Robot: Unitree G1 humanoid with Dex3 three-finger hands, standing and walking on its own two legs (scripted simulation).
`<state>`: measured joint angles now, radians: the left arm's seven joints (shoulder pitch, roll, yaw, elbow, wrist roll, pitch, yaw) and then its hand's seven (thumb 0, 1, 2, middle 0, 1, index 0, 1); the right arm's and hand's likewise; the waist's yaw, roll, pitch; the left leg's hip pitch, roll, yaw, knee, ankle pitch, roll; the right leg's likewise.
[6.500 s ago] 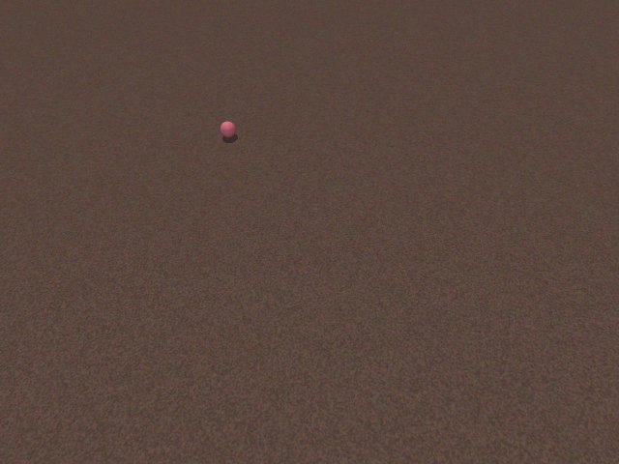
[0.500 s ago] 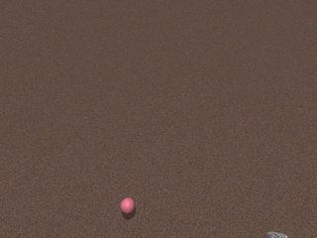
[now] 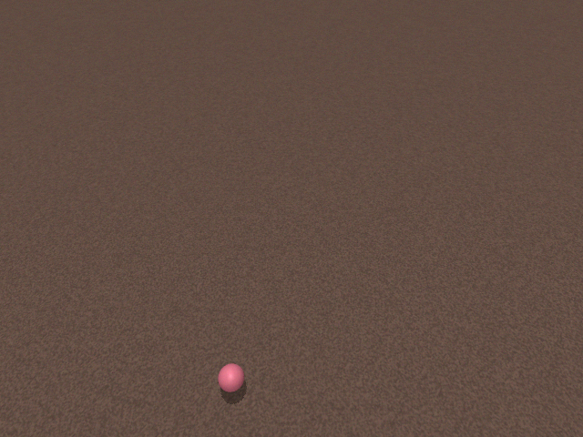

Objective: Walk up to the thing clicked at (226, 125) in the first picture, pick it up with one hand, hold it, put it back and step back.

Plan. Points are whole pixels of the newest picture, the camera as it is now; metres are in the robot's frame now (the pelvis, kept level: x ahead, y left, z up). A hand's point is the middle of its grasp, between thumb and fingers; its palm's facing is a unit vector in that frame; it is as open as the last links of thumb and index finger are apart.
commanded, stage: walk up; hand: left
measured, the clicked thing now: (231, 377) +0.41 +0.25 -0.74
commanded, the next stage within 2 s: stand in 0.28 s
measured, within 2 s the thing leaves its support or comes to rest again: neither
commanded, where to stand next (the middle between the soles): +0.08 +0.01 m, yaw +1 degrees
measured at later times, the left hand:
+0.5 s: hand out of the picture +0.08 +0.25 -0.16, palm faces -0.01 -0.94 -0.33, open 7.4 cm
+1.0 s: hand out of the picture +0.08 +0.25 -0.16, palm faces +0.00 -0.94 -0.34, open 7.4 cm
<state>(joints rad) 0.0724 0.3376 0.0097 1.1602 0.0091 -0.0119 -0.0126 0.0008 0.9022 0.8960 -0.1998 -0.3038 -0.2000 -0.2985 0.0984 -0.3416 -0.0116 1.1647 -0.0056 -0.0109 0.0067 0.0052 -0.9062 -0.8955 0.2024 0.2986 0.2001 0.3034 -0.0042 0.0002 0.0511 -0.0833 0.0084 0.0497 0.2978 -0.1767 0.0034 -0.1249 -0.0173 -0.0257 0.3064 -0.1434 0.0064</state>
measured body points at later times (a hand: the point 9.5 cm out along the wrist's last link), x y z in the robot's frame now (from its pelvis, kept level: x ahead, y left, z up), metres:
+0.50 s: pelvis +0.00 +0.00 +0.00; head +0.01 +0.00 +0.45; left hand +0.08 +0.30 -0.13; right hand +0.09 -0.30 -0.13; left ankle -0.01 +0.11 -0.75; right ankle +0.02 -0.12 -0.75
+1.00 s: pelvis +0.01 +0.00 +0.00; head +0.02 +0.00 +0.45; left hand +0.08 +0.30 -0.13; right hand +0.10 -0.30 -0.13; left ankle -0.01 +0.11 -0.75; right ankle +0.02 -0.12 -0.75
